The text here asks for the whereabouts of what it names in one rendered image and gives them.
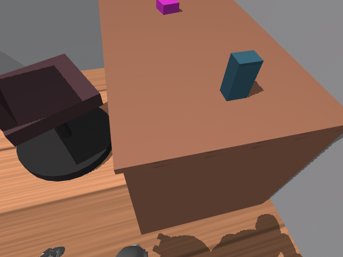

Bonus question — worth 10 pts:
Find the desk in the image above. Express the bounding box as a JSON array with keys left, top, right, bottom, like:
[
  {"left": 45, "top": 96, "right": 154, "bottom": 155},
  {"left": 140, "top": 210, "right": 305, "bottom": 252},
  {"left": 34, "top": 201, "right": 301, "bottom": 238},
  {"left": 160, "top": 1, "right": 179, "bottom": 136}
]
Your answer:
[{"left": 98, "top": 0, "right": 343, "bottom": 235}]

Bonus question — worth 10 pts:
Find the left robot hand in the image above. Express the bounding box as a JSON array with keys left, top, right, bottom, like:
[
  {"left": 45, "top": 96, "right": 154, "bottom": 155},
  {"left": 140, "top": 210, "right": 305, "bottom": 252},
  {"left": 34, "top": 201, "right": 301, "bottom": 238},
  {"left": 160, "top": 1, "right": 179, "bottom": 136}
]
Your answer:
[{"left": 40, "top": 246, "right": 65, "bottom": 257}]

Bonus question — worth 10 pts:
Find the office chair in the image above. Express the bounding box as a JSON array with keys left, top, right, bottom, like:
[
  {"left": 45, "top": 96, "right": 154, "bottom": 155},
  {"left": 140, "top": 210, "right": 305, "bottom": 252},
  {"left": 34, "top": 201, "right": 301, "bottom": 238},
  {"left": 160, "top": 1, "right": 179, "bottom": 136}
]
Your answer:
[{"left": 0, "top": 54, "right": 112, "bottom": 182}]

